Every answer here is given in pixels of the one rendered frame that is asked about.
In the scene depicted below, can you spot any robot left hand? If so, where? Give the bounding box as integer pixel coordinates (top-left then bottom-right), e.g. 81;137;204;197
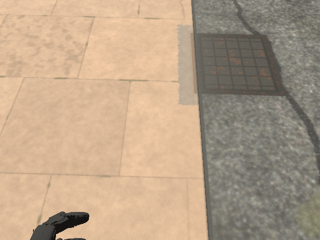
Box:
30;211;89;240

